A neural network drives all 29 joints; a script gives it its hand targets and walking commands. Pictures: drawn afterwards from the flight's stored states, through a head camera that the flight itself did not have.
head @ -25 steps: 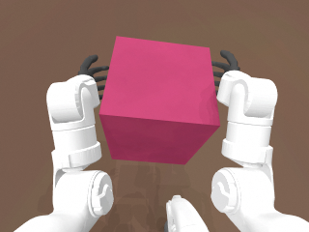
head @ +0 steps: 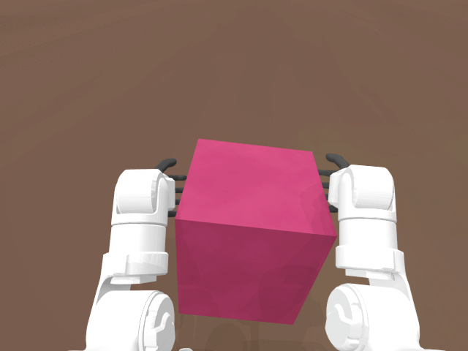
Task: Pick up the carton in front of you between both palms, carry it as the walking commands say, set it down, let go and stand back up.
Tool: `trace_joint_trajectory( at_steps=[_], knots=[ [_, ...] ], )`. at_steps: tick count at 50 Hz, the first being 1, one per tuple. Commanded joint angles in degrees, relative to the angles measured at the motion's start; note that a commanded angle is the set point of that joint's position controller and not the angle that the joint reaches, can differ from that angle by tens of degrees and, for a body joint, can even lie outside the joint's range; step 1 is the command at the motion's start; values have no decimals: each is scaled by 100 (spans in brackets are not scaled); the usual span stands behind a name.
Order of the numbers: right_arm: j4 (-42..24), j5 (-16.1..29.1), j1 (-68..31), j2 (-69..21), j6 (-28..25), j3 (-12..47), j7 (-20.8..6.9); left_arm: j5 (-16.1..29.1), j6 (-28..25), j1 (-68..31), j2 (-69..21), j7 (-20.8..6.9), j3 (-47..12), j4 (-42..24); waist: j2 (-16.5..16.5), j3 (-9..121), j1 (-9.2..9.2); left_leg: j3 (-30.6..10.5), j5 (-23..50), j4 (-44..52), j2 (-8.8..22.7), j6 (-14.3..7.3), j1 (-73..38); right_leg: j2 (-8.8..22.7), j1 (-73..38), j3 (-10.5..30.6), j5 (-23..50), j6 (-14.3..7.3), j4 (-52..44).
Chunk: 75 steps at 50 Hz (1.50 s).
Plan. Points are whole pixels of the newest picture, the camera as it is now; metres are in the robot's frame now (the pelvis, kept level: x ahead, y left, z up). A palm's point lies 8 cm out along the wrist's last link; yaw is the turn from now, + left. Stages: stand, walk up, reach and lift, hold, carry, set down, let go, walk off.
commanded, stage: carry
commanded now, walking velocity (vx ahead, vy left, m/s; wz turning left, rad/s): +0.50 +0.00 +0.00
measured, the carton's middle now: (245, 232) +0.34 +0.00 +0.01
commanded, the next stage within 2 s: none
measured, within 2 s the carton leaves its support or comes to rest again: neither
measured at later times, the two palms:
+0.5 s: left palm (179, 109) +0.62 +0.16 +0.08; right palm (306, 105) +0.63 -0.14 +0.09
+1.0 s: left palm (198, 46) +0.94 +0.15 +0.08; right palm (294, 41) +0.95 -0.14 +0.09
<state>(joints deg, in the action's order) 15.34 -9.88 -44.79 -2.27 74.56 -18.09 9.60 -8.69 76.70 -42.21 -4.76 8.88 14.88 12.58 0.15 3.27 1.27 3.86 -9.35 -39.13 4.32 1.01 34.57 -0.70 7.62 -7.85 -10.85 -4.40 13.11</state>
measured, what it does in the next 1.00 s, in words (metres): walks ahead: left foot, then right foot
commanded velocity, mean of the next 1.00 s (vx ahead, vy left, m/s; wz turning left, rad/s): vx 0.50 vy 0.00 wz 0.00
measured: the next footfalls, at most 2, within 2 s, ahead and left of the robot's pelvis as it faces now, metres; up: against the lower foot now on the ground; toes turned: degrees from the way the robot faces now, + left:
left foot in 0.16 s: +0.27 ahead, +0.13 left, +0.00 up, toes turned +8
right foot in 0.56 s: +0.58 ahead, -0.11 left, +0.00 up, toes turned -14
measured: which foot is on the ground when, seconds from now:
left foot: up 0.00-0.14, down 0.16-0.60, up 0.62-1.00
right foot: down 0.00-0.18, up 0.20-0.54, down 0.56-1.00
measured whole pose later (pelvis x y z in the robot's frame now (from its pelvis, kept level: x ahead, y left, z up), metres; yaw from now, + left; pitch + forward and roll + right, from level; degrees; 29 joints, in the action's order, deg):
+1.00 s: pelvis +0.67 +0.01 -0.01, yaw -1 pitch +4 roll +0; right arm -15.4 -6.9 -14.1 -8.5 69.1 -7.6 10.3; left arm -7.8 70.8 -11.6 -8.0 7.1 4.2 -16.5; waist 0.2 7.9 0.5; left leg 9.9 -4.3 -28.2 5.4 0.0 30.0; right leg 2.9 -0.1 -12.4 -19.4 1.4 16.3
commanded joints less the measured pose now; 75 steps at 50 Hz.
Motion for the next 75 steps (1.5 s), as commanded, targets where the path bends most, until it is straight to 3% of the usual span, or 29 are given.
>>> trace_joint_trajectory(
  at_steps=[1, 5, 7, 8, 9, 10, 12, 13, 19, 24, 28, 29, 30, 31, 34, 35, 39, 46, 51, 52, 53, 54, 55, 57, 58, 62, 66, 71, 75],
  knots=[
    [-591, 2814, -3055, -7397, -127, 3182, -1688, 2594, -391, -3753, -6538, -1752, -2694, -1178, -957, 2133, 27, 453, 440, 724, -273, -30, 13, 1183, -2284, 580, 3102, -236, 90],
    [-1859, 2923, -2355, -7322, -315, 4062, -1655, 2302, -590, -2593, -6291, -1652, -3384, -2199, -1103, 2112, 77, 801, 757, 1769, -495, -115, -632, 1090, -2597, 190, 4069, -105, 760],
    [-2211, 2896, -1628, -7175, -366, 4461, -1689, 2231, -643, -1884, -6213, -1620, -3852, -2580, -832, 2652, -82, 908, 938, 2143, -462, -308, -2886, 954, -1496, -165, 4010, 183, 2081],
    [-2308, 2822, -1183, -7014, -386, 4570, -1726, 2195, -656, -1579, -6103, -1636, -4064, -2747, -349, 3040, -213, -158, 846, 1853, 440, -523, -4389, 888, -219, -52, 2446, 312, 3139],
    [-2316, 2645, -867, -6734, -457, 4630, -1736, 2311, -616, -1446, -6228, -1692, -4320, -2864, 1087, 3560, -240, -2349, 1215, 1585, 1778, -1372, -6074, 367, 1802, 97, 729, 511, 4506],
    [-2278, 2588, -459, -6730, -499, 4716, -1753, 2316, -626, -1212, -6198, -1757, -4451, -2921, 1759, 3332, -271, -2990, 2139, 1789, 1967, -1767, -6538, -127, 3248, 345, -1752, 529, 5371],
    [-2718, 2552, 131, -6720, -544, 4865, -1825, 2392, -742, -686, -6227, -1831, -4703, -3099, 747, 2968, -310, -2119, 2816, 1662, 1817, -1455, -6184, 363, 3851, 749, -1698, 392, 5688],
    [-2883, 2595, 170, -6852, -569, 4927, -1857, 2473, -781, -560, -6367, -1853, -4761, -3129, 364, 2653, -277, -1732, 2375, 1952, 1698, -1180, -5540, 585, 3663, 768, -1318, 398, 5093],
    [-3049, 2820, 694, -6553, -507, 4966, -2014, 2703, -815, -198, -6214, -1785, -5048, -3514, 841, 1892, -193, -134, 1619, 2664, 1057, -881, -4095, 579, 2689, 85, -163, 612, 2730],
    [-2828, 2719, 925, -6222, -421, 4919, -2045, 2670, -692, -50, -5873, -1818, -4997, -3371, 927, 1243, -221, 306, 1777, 2613, 895, -637, -3616, 401, 2042, -322, 969, 495, 1704],
    [-2647, 2670, 797, -5987, -319, 4923, -2027, 2577, -586, 134, -5625, -1880, -4777, -2969, 585, 1307, -75, 842, 2026, 1043, 561, -341, -2995, 5, 199, -888, 254, 380, 1297],
    [-2590, 2669, 704, -5856, -294, 4931, -2020, 2547, -572, 99, -5572, -1890, -4713, -2857, 221, 1551, 4, 892, 1410, 14, 439, -166, -2220, 483, -797, -271, -164, 345, 1315],
    [-2687, 2731, 405, -5833, -231, 4999, -2015, 2487, -611, -22, -5442, -1903, -4635, -2632, -1348, 1944, 56, 714, 158, -1820, -158, 183, -623, 2043, -1885, 2510, -1391, -408, 549],
    [-2610, 2758, 211, -5848, -216, 5005, -2031, 2510, -638, 2, -5567, -1900, -4603, -2489, -1974, 1937, 99, 265, -1793, -2867, -515, 138, 365, 2547, -2104, 3847, -749, -863, -123],
    [-2475, 2861, 131, -6374, -385, 5057, -2075, 2700, -758, -409, -6063, -1911, -4733, -2784, -363, 1891, -9, -410, -1218, -3284, 280, -214, 539, 2249, -1284, 2387, 309, -586, 146],
    [-2487, 2861, 151, -6479, -437, 5056, -2069, 2735, -810, -529, -6176, -1911, -4792, -2891, -279, 1871, -38, -444, -924, -2863, 410, -219, 322, 2115, -923, 1947, 15, -401, -5],
    [-2625, 2802, 416, -6719, -583, 5121, -1984, 2806, -920, -372, -6239, -1935, -4852, -3087, -716, 1714, -63, -33, -479, -1407, 360, -46, 1, 1860, -490, 967, -525, -316, -521],
    [-3014, 2811, 697, -6344, -499, 5158, -1914, 2722, -825, 6, -5811, -1872, -4846, -3449, -785, 1304, -17, 582, 635, 791, 58, -39, -335, 1549, -944, 139, 697, -191, -365],
    [-2811, 2801, 834, -5982, -299, 5006, -1980, 2568, -634, 130, -5520, -1824, -4789, -3205, -593, 1255, -110, 1155, 249, 1579, -286, -210, -1799, 1283, -717, -377, 1336, 127, 1095],
    [-2694, 2790, 911, -5932, -279, 4934, -1994, 2547, -603, 123, -5465, -1818, -4795, -3157, -290, 1608, -197, 875, -41, 1458, -110, -287, -3110, 1133, 43, -542, 1354, 302, 2105],
    [-2594, 2706, 955, -5834, -283, 4853, -2007, 2572, -553, -5, -5411, -1822, -4826, -3216, 879, 1967, -274, -1390, -943, 2059, 1240, -679, -4183, 674, 1348, -581, 287, 596, 3726],
    [-2405, 2669, 895, -5887, -324, 4839, -2021, 2619, -506, -234, -5446, -1830, -4876, -3283, 2083, 2089, -279, -3143, -669, 2496, 2074, -1345, -5239, 72, 3085, -219, -1691, 721, 5018],
    [-2416, 2720, 909, -6036, -347, 4817, -2027, 2643, -527, -288, -5547, -1845, -4932, -3190, 1691, 2032, -250, -2993, -59, 2494, 2080, -1390, -5132, 344, 3549, 396, -1827, 542, 5739],
    [-2560, 2771, 699, -6393, -434, 4865, -2048, 2760, -645, -484, -5866, -1873, -4973, -3228, 572, 1986, -243, -2002, 750, 2357, 1797, -1110, -4526, 759, 3513, 704, -1290, 341, 5721],
    [-2676, 2826, 553, -6536, -474, 4917, -2056, 2775, -706, -507, -5972, -1868, -5015, -3286, 326, 1930, -206, -1578, 803, 2483, 1706, -941, -4154, 888, 3286, 747, -962, 324, 5363],
    [-3008, 2945, 511, -6586, -550, 5021, -2068, 2752, -872, -360, -6189, -1761, -5074, -3497, 654, 1874, -176, -565, 419, 2910, 1390, -862, -3868, 825, 3081, 419, -217, 468, 4300],
    [-3151, 2939, 753, -6338, -514, 5016, -2049, 2622, -851, -80, -5994, -1677, -5039, -3640, 689, 1513, -191, 59, 1178, 2914, 1106, -877, -4041, 732, 3135, 48, 383, 552, 2896],
    [-2896, 2714, 1112, -6109, -418, 4939, -2022, 2597, -696, 201, -5749, -1768, -4977, -3411, 831, 1034, -234, 494, 2070, 2728, 966, -670, -4125, 454, 2555, -374, 1084, 371, 1706],
    [-2747, 2679, 978, -6078, -381, 4967, -2036, 2603, -644, 216, -5721, -1864, -4856, -3144, 731, 1345, -69, 1100, 3118, 1022, 666, -313, -3745, -40, 496, -941, 616, 275, 1104]
  ],
)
